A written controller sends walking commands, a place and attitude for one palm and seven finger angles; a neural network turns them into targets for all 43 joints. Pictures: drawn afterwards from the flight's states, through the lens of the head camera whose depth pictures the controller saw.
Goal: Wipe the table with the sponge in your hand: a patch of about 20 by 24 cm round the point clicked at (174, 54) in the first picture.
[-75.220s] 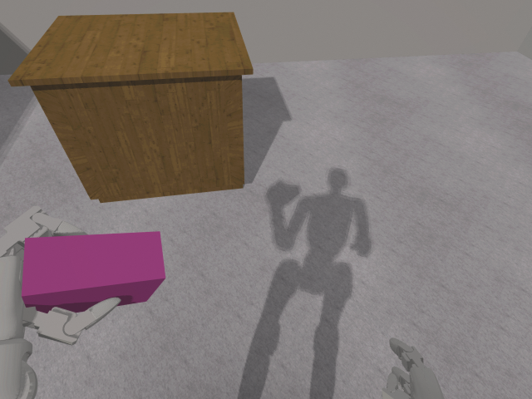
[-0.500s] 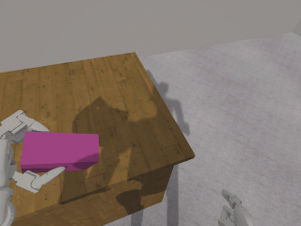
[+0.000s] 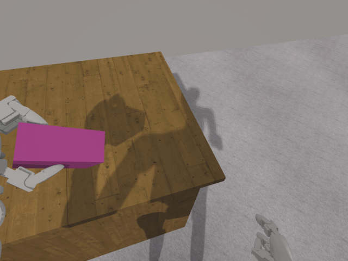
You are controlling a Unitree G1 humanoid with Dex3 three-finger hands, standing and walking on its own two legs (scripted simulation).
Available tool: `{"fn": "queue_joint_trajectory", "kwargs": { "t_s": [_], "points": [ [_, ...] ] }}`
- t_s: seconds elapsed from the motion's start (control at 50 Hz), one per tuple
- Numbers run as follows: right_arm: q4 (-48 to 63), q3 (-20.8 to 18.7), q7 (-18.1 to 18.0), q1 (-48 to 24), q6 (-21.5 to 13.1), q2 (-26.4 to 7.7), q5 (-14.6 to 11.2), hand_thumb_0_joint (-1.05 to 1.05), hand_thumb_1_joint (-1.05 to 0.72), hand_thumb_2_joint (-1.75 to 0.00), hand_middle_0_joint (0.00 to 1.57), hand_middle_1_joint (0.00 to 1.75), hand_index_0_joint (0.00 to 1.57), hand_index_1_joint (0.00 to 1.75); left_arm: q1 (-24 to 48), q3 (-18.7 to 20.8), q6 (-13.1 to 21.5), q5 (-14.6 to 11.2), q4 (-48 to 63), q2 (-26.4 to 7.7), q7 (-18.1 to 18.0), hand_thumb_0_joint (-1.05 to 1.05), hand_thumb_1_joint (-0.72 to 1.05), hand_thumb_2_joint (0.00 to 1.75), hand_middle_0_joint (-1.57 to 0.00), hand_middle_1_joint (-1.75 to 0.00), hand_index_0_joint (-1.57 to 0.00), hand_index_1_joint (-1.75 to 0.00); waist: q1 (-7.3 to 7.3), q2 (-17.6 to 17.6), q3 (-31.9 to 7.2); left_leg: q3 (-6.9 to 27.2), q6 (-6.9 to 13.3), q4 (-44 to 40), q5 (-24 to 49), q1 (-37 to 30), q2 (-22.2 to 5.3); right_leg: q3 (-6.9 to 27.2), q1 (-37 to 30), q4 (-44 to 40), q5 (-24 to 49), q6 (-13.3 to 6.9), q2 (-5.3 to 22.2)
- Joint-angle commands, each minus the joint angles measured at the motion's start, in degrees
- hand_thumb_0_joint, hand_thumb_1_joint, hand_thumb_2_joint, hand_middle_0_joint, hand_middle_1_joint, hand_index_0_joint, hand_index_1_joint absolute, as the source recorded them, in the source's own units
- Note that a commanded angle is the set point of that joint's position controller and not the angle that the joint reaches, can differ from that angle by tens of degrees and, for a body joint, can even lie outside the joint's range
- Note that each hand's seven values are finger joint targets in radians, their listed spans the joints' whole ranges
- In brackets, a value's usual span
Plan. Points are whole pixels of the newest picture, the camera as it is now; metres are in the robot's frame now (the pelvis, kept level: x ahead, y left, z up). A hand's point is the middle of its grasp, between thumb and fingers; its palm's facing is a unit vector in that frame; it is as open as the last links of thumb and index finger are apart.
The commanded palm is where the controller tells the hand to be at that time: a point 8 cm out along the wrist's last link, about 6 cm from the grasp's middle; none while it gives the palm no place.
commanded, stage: come to a stop and stand still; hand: left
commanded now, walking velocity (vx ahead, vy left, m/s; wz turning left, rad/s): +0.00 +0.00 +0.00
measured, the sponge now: (71, 150) +0.27 +0.23 +0.13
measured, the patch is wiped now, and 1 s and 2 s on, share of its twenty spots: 0.00 0.00 0.00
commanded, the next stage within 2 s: look again from close up in 0.48 s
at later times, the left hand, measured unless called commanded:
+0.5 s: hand (39, 153) +0.24 +0.27 +0.16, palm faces +0.38 -0.87 -0.33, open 10.0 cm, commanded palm +0.18 +0.30 +0.17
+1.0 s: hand (33, 164) +0.22 +0.27 +0.15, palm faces +0.36 -0.86 -0.36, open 10.0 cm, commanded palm +0.16 +0.31 +0.17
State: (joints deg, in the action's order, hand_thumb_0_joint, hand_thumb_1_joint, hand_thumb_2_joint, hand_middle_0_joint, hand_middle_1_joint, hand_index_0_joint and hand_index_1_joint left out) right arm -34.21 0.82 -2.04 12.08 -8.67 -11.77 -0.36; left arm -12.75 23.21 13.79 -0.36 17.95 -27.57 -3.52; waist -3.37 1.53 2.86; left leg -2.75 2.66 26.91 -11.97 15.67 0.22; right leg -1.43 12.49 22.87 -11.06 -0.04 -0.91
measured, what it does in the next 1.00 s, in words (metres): stands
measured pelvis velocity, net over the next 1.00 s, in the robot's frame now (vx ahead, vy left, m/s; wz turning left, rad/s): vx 0.00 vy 0.02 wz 0.00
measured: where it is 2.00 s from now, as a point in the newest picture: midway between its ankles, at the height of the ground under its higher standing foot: outside the picture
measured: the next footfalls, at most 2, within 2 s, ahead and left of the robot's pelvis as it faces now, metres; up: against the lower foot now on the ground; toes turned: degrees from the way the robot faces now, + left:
none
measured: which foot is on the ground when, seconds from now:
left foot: down 0.00-1.00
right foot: down 0.00-1.00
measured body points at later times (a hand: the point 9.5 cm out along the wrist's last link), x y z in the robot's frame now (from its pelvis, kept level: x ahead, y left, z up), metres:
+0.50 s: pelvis +0.02 +0.02 +0.00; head +0.04 +0.05 +0.45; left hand +0.21 +0.31 +0.18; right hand +0.21 -0.20 -0.06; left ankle +0.03 +0.09 -0.74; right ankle +0.01 -0.12 -0.74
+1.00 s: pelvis +0.00 +0.02 +0.00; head +0.02 +0.05 +0.45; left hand +0.20 +0.32 +0.17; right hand +0.18 -0.20 -0.07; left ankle +0.03 +0.09 -0.74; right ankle +0.01 -0.12 -0.74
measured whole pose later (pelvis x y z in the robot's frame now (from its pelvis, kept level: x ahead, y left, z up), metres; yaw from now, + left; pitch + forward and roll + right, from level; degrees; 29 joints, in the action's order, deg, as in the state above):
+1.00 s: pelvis +0.00 +0.02 +0.00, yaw +0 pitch +0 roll -2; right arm -33.8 1.6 -2.2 12.1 -7.9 -11.0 -0.6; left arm -24.2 19.6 12.2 -2.0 26.6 -21.1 -5.6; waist -1.2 1.7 2.9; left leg -3.4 4.5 25.9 -12.0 13.7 2.0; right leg -0.8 10.2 21.3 -10.7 2.0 0.9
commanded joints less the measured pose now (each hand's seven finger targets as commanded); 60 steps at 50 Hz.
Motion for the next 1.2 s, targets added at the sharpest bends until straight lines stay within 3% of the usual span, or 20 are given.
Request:
{"fn": "queue_joint_trajectory", "kwargs": {
  "t_s": [0.0,0.02,0.06,0.1,0.16,0.26,0.36,0.4,0.46,0.48,0.56,0.78,0.86,0.88,0.96,0.98,1.06,1.08,1.16,1.18],
  "points": [
    [10.14,-3.88,2.12,-4.02,-3.93,-7.58,-0.55,0.0,-0.9,-0.9,0.2,0.3,0.2,0.3,-4.66,0.34,4.63,-2.91,18.16,-1.48,-0.96,0.0,0.1,1.3,-1.2,-1.6,-1.2,-1.6,0.92,-8.99,-13.41,5.61,-1.04,-4.9,8.11,-4.66,-4.74,6.16,-6.81,0.89,6.83,-1.86,4.77],
    [10.28,-3.69,2.4,-4.47,-4.09,-7.41,-0.41,0.0,-0.9,-0.9,0.2,0.3,0.2,0.3,-6.96,0.23,4.58,-2.84,19.59,-1.69,-1.32,0.0,0.1,1.3,-1.2,-1.6,-1.2,-1.6,0.73,-5.58,-12.6,6.11,-0.97,-5.67,6.11,-3.34,-4.91,5.71,-6.89,0.89,5.57,-1.5,4.3],
    [10.24,-3.21,2.27,-6.18,-4.19,-7.16,-0.66,0.0,-0.9,-0.9,0.2,0.3,0.2,0.3,-10.11,2.06,4.19,-3.0,20.5,-3.13,-2.32,0.0,0.1,1.3,-1.2,-1.6,-1.2,-1.6,0.8,-3.8,-10.49,6.6,-0.89,-7.52,1.24,-1.19,-5.39,4.21,-6.2,1.31,2.78,-1.0,3.58],
    [10.47,-3.16,1.52,-5.13,-4.14,-7.18,-0.4,0.0,-0.9,-0.9,0.2,0.3,0.2,0.3,-8.42,4.45,4.38,-2.87,20.72,-4.98,-2.71,0.0,0.1,1.3,-1.2,-1.6,-1.2,-1.6,1.1,0.07,-9.02,7.32,-0.87,-7.65,-1.15,0.7,-5.11,4.03,-5.96,0.47,2.18,-0.83,3.63],
    [9.95,-3.03,0.17,-5.87,-4.12,-7.09,-0.42,0.0,-0.9,-0.9,0.2,0.3,0.2,0.3,-4.9,9.38,5.05,-3.07,21.87,-9.25,-3.25,0.0,0.1,1.3,-1.2,-1.6,-1.2,-1.6,1.61,-1.86,-9.37,7.77,-1.16,-7.19,1.41,-0.93,-4.84,4.11,-5.47,0.79,3.96,-0.89,3.75],
    [9.42,-2.75,-0.41,-5.54,-4.61,-6.35,-0.64,0.0,-0.9,-0.9,0.2,0.3,0.2,0.3,-3.48,5.48,5.03,-3.33,23.11,-5.39,-2.86,0.0,0.1,1.3,-1.2,-1.6,-1.2,-1.6,1.92,-7.0,-12.21,6.62,-1.88,-4.38,13.93,-7.19,-4.98,3.95,-5.3,1.33,10.81,-1.15,4.29],
    [8.96,-2.78,0.21,-5.87,-4.49,-6.71,-0.51,0.0,-0.9,-0.9,0.2,0.3,0.2,0.3,-5.98,2.22,3.72,-2.75,22.66,-2.22,-3.25,0.0,0.1,1.3,-1.2,-1.6,-1.2,-1.6,1.81,-6.38,-12.12,5.95,-2.87,-3.71,19.26,-8.54,-5.52,3.16,-5.51,0.78,13.04,-0.96,3.88],
    [9.02,-3.01,0.34,-5.02,-3.79,-7.2,-0.16,0.0,-0.9,-0.9,0.2,0.3,0.2,0.3,-5.85,1.46,3.42,-2.51,22.17,-1.86,-3.17,0.0,0.1,1.3,-1.2,-1.6,-1.2,-1.6,2.02,-5.98,-11.29,6.4,-2.92,-4.54,17.39,-6.85,-5.75,3.08,-5.82,0.38,12.22,-0.94,3.72],
    [9.35,-2.75,0.04,-6.21,-2.94,-6.88,-0.34,0.0,-0.9,-0.9,0.2,0.3,0.2,0.3,-6.14,3.7,2.92,-2.46,22.14,-3.69,-3.6,0.0,0.1,1.3,-1.2,-1.6,-1.2,-1.6,1.92,-5.73,-10.63,6.19,-3.16,-5.14,14.88,-5.91,-5.49,3.3,-6.0,-0.26,11.66,-0.96,3.54],
    [9.4,-2.58,0.02,-5.64,-2.46,-7.01,0.02,0.0,-0.9,-0.9,0.2,0.3,0.2,0.3,-6.09,2.44,2.98,-2.62,20.98,-2.27,-3.29,0.0,0.1,1.3,-1.2,-1.6,-1.2,-1.6,2.16,-5.38,-10.02,6.28,-2.97,-5.97,12.86,-4.71,-5.49,2.8,-5.99,-0.62,10.5,-0.89,3.42],
    [10.24,-2.5,-0.46,-6.45,-2.0,-6.67,-0.25,0.0,-0.9,-0.9,0.2,0.3,0.2,0.3,-6.12,4.48,2.75,-2.8,22.5,-4.14,-3.47,0.0,0.1,1.3,-1.2,-1.6,-1.2,-1.6,2.03,-6.85,-10.15,6.27,-3.09,-6.39,11.19,-4.5,-5.26,3.1,-6.79,-1.08,10.47,-0.92,3.42],
    [10.06,-2.57,-0.62,-5.67,-2.13,-7.36,0.03,0.0,-0.9,-0.9,0.2,0.3,0.2,0.3,-5.38,1.77,2.6,-2.43,21.73,-2.0,-3.22,0.0,0.1,1.3,-1.2,-1.6,-1.2,-1.6,2.3,-6.19,-9.19,6.86,-2.45,-8.46,3.24,-2.64,-4.98,2.7,-7.04,-2.39,6.83,-0.67,3.02],
    [9.97,-2.76,-0.79,-6.17,-2.53,-7.21,-0.27,0.0,-0.9,-0.9,0.2,0.3,0.2,0.3,-5.48,3.61,2.73,-2.16,22.67,-3.93,-3.65,0.0,0.1,1.3,-1.2,-1.6,-1.2,-1.6,2.09,-6.32,-9.47,7.16,-2.66,-8.59,3.08,-2.78,-5.07,2.68,-7.42,-1.97,6.76,-0.64,3.03],
    [9.87,-2.58,-0.69,-5.65,-2.34,-7.27,0.0,0.0,-0.9,-0.9,0.2,0.3,0.2,0.3,-6.1,2.28,2.81,-2.36,21.4,-2.35,-3.34,0.0,0.1,1.3,-1.2,-1.6,-1.2,-1.6,2.17,-5.62,-9.08,7.26,-2.42,-9.0,2.01,-2.27,-5.15,2.43,-7.23,-2.24,5.96,-0.57,2.96],
    [9.83,-2.93,-0.74,-5.99,-2.46,-7.3,-0.3,0.0,-0.9,-0.9,0.2,0.3,0.2,0.3,-7.1,3.81,2.78,-2.27,22.0,-3.7,-3.48,0.0,0.1,1.3,-1.2,-1.6,-1.2,-1.6,2.18,-6.3,-9.2,7.0,-2.52,-8.48,2.5,-2.57,-4.99,2.9,-7.28,-2.42,6.49,-0.7,3.17],
    [9.61,-2.73,-0.62,-5.36,-2.29,-7.18,-0.09,0.0,-0.9,-0.9,0.2,0.3,0.2,0.3,-7.12,2.62,2.93,-2.44,21.34,-2.37,-3.16,0.0,0.1,1.3,-1.2,-1.6,-1.2,-1.6,2.29,-5.43,-8.96,7.46,-2.67,-9.23,2.11,-2.26,-5.23,2.33,-7.04,-2.43,5.72,-0.62,2.71],
    [9.83,-3.04,-0.55,-5.69,-2.13,-7.0,-0.46,0.0,-0.9,-0.9,0.2,0.3,0.2,0.3,-5.58,3.57,2.64,-2.57,21.1,-3.37,-2.99,0.0,0.1,1.3,-1.2,-1.6,-1.2,-1.6,2.32,-7.44,-7.52,8.64,-3.85,-11.54,1.56,-2.59,-7.55,1.72,-5.13,-0.6,2.71,-0.16,1.65],
    [9.69,-3.06,-0.43,-5.22,-1.96,-7.06,-0.26,0.0,-0.9,-0.9,0.2,0.3,0.2,0.3,-5.13,2.45,2.77,-2.61,20.92,-2.24,-2.72,0.0,0.1,1.3,-1.2,-1.6,-1.2,-1.6,2.39,-7.39,-7.46,9.46,-3.66,-12.4,0.27,-1.82,-8.21,1.38,-5.22,0.02,2.03,-0.13,1.26],
    [10.35,-3.39,0.0,-5.68,-1.87,-6.69,-0.5,0.0,-0.9,-0.9,0.2,0.3,0.2,0.3,-4.87,3.35,2.3,-2.62,21.7,-3.18,-2.7,0.0,0.1,1.3,-1.2,-1.6,-1.2,-1.6,2.27,-7.68,-7.9,8.98,-3.04,-11.73,-1.14,-2.3,-9.59,1.49,-4.54,0.54,1.23,-0.12,1.5],
    [10.28,-3.36,0.16,-5.08,-1.66,-6.83,-0.3,0.0,-0.9,-0.9,0.2,0.3,0.2,0.3,-4.9,2.13,2.2,-2.68,21.02,-1.85,-2.49,0.0,0.1,1.3,-1.2,-1.6,-1.2,-1.6,2.43,-7.12,-7.73,9.16,-2.58,-11.8,-2.11,-1.43,-9.65,1.37,-4.66,0.5,1.18,-0.12,1.32]
  ]
}}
